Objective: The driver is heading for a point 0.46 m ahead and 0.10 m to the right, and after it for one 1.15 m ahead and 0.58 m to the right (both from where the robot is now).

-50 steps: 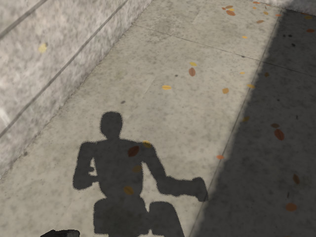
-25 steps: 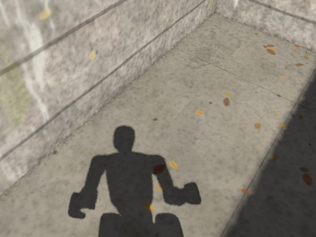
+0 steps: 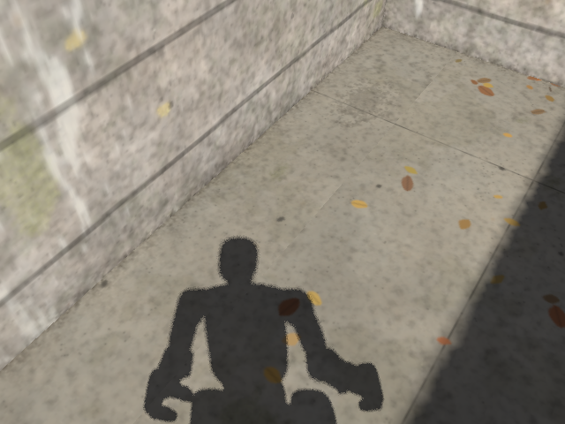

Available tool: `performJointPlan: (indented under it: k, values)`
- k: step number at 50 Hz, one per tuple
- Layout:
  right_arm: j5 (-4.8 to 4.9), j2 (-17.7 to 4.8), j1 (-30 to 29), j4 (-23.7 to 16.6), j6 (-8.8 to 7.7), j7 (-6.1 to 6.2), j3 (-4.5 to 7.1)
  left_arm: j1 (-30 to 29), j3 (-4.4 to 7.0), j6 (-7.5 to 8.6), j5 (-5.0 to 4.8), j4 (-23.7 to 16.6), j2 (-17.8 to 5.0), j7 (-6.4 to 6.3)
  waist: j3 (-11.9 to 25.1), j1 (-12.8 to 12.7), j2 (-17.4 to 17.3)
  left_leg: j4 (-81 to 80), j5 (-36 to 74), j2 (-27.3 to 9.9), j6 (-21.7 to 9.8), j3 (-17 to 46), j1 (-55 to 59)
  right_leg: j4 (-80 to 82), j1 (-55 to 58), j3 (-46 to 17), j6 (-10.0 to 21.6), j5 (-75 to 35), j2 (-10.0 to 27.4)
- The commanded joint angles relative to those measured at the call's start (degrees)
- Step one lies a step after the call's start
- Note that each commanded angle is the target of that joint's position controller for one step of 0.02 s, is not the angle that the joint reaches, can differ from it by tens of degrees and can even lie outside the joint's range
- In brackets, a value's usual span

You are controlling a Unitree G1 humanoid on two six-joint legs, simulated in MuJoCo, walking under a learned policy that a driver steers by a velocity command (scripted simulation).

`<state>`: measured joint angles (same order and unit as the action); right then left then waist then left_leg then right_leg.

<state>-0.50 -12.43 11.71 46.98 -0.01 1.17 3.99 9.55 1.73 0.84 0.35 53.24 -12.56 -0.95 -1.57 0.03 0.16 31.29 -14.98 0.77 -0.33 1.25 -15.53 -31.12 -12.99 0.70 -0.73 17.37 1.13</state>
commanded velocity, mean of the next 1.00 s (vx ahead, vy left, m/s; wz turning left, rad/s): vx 0.31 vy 0.00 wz -0.09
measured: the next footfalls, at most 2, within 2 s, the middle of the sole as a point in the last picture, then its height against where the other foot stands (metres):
right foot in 0.64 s outside the picture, level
left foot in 1.14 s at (272, 412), level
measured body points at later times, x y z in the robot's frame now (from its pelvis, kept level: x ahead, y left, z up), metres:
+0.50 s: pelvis +0.13 +0.01 +0.01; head +0.16 +0.02 +0.46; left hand +0.34 +0.24 -0.10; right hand +0.08 -0.24 -0.12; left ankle +0.02 +0.12 -0.73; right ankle +0.28 -0.14 -0.69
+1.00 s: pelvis +0.35 -0.06 +0.01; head +0.38 -0.07 +0.46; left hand +0.43 +0.22 -0.11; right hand +0.50 -0.34 -0.09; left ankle +0.50 +0.10 -0.68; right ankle +0.36 -0.13 -0.73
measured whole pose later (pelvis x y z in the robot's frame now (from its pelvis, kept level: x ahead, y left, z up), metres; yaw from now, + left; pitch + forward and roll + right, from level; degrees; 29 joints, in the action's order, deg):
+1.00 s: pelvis +0.35 -0.06 +0.01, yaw -8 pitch +2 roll +0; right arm -0.2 -16.1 2.9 45.4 -2.5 3.0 3.5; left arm 14.7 3.7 2.0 -0.7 51.5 -16.1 -0.3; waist -2.5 -3.6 -1.6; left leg 42.8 -8.4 -3.0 3.4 5.7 -35.7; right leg -19.8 -13.7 -3.2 4.6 7.8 -5.8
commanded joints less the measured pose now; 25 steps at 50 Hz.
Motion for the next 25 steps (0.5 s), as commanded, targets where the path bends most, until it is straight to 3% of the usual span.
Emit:
performJointPlan:
  k: [1, 3, 4, 6, 8, 10, 11, 12, 13, 14, 15, 16, 19, 22, 25]
  values:
    - [0.56, -6.1, 0.7, -2.0, -0.65, 0.42, 1.57, 1.1, 1.79, 0.33, -0.64, -1.2, -7.5, -0.28, 2.2, -0.3, 0.3, -3.6, -9.0, -0.9, -2.6, 1.4, 1.9, 6.8, -3.7, -2.2, 3.1, 11.0, 1.6]
    - [1.2, -6.2, 1.0, -2.2, -1.28, 0.63, 1.66, 1.8, 2.08, 0.63, -1.46, -1.5, -8.3, -0.47, -2.5, -0.5, 1.7, -2.9, -22.6, -0.6, -3.9, 1.4, -4.3, 8.8, -6.4, -5.7, 5.8, 24.7, 3.4]
    - [1.59, -5.5, 0.6, -2.5, -2.16, 0.56, 1.5, 2.7, 2.19, 1.28, -1.79, -1.5, -8.6, -0.49, -4.2, -0.8, 2.6, -1.9, -22.6, -0.9, -4.3, 1.5, -6.8, 10.2, -6.1, -8.7, 7.2, 27.2, 5.3]
    - [1.97, -4.1, -0.5, -2.7, -4.13, -0.01, 1.31, 4.8, 2.84, 2.62, -2.13, -0.8, -10.1, -0.37, -4.5, -1.2, 6.6, 3.3, -14.6, -0.6, -4.0, -0.9, -9.7, 14.4, -2.7, -17.0, 10.3, 28.0, 10.9]
    - [2.19, -3.3, 0.0, -2.0, -5.3, -0.54, 1.19, 3.8, 3.16, 2.85, -2.29, -1.3, -10.7, -0.33, -4.2, -0.1, 9.1, 5.5, -8.2, -0.3, -4.9, -2.6, -7.4, 17.2, -2.9, -22.3, 12.8, 25.4, 14.9]
    - [2.38, -3.7, 5.9, 0.6, -5.72, -0.84, 1.51, -0.9, 2.67, 2.86, -2.52, -3.1, -9.3, 0.18, -4.1, 3.4, 7.7, -0.9, -8.6, -0.7, -6.7, -1.5, 3.1, 13.3, -9.8, -16.4, 10.3, 19.8, 11.3]
    - [2.27, -6.0, 10.5, 2.5, -6.01, -0.71, 2.25, -3.9, 1.91, 3.2, -2.54, -4.7, -6.9, 0.38, -3.9, 5.1, 1.9, -6.6, -11.2, -3.8, -8.4, 5.4, 9.3, 4.5, -15.1, -8.6, 6.8, 12.6, 5.8]
    - [2.42, -10.9, 16.8, 4.5, -6.29, -0.79, 3.71, -5.9, 1.42, 4.33, -2.25, -6.4, -4.7, 0.35, -2.3, 6.3, -11.2, -14.5, -11.1, -11.9, -12.8, 21.7, 18.9, -14.1, -24.1, 1.9, 2.4, 3.8, -1.7]
    - [1.45, -12.1, 20.7, 4.6, -6.77, -1.54, 3.75, -7.6, 1.92, 5.42, -2.06, -7.8, -7.0, 0.2, -1.2, 8.2, -15.9, -19.3, -2.9, -20.9, -18.3, 37.6, 26.0, -28.1, -35.4, -1.0, 2.0, 12.5, -3.1]
    - [0.53, -9.3, 18.6, 4.1, -7.17, -1.7, 2.56, -6.4, 2.49, 5.89, -2.61, -7.5, -8.4, 0.58, -1.1, 5.6, -9.3, -17.0, 1.7, -21.9, -18.2, 36.2, 27.7, -35.9, -40.5, -4.7, 3.5, 13.4, -0.1]
    - [0.45, -7.6, 16.3, 3.2, -7.25, -1.76, 1.95, -4.7, 2.2, 6.0, -3.09, -6.8, -7.4, 1.1, -0.3, 4.0, -6.3, -16.5, 4.5, -20.7, -16.7, 30.9, 28.4, -38.3, -42.3, -5.2, 5.0, 9.1, 2.0]
    - [0.67, -7.0, 14.7, 3.0, -6.99, -1.81, 1.48, -4.8, 2.05, 5.97, -2.84, -6.6, -6.8, 1.49, -0.6, 3.3, -4.0, -17.6, 7.6, -19.5, -15.1, 25.9, 27.2, -37.3, -42.6, -4.6, 5.6, 4.9, 3.8]
    - [0.98, -4.4, 13.7, 3.6, -5.58, -1.33, 0.08, -6.8, 1.92, 5.21, -1.87, -6.8, -5.0, 2.63, -1.5, 2.4, -4.9, -21.3, 16.2, -14.5, -11.4, 13.8, 21.0, -27.3, -35.9, -1.7, 4.1, -3.6, 5.4]
    - [1.02, -7.0, 13.6, 4.0, -5.05, -0.19, 0.33, -12.6, 0.75, 4.69, -1.22, -8.8, -2.3, 3.14, -3.1, 3.2, -4.3, -23.4, 16.6, -11.2, -10.3, 6.5, 13.5, -12.9, -28.1, 1.4, 1.7, -12.6, 2.9]
    - [1.44, -9.4, 15.5, 5.2, -5.4, 0.01, 0.84, -16.1, 0.65, 4.27, -1.82, -10.4, -3.5, 3.3, -3.9, 3.8, -6.4, -25.5, 13.0, -12.2, -10.2, 5.1, 9.9, -4.3, -20.0, 2.3, 1.5, -17.6, 0.9]
Velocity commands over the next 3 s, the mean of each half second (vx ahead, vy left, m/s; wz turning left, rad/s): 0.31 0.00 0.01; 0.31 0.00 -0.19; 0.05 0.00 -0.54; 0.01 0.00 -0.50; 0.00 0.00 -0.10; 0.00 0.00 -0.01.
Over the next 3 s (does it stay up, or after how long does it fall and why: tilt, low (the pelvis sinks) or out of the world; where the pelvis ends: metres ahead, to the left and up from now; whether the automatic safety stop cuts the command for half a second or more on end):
stays up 0.44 -0.07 0.00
